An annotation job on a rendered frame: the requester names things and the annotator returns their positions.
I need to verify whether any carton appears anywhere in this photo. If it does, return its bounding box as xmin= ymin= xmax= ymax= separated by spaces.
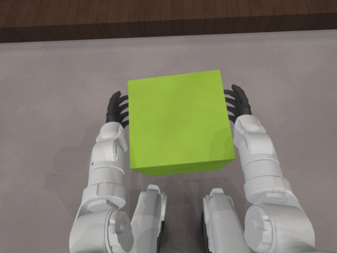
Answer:
xmin=128 ymin=70 xmax=236 ymax=176

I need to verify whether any robot left upper arm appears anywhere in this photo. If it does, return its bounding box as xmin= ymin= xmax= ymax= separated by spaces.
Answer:
xmin=70 ymin=208 xmax=134 ymax=253

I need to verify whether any robot left forearm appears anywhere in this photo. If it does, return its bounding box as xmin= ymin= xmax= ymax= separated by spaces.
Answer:
xmin=69 ymin=122 xmax=128 ymax=253

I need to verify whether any left robot hand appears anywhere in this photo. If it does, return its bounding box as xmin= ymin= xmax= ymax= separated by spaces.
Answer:
xmin=106 ymin=91 xmax=129 ymax=128

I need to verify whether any right robot hand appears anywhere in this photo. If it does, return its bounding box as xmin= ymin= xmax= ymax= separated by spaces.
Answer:
xmin=223 ymin=84 xmax=252 ymax=124

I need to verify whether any robot right upper arm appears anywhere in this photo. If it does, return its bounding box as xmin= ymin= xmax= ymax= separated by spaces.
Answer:
xmin=244 ymin=202 xmax=337 ymax=253

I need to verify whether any robot right forearm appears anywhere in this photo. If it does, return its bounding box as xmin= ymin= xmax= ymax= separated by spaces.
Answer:
xmin=233 ymin=114 xmax=315 ymax=244

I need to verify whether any robot left thigh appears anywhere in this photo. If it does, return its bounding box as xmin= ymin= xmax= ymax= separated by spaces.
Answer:
xmin=130 ymin=189 xmax=167 ymax=253

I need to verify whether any robot right foot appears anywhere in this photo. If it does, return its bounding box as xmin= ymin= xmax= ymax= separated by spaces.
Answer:
xmin=201 ymin=211 xmax=214 ymax=253

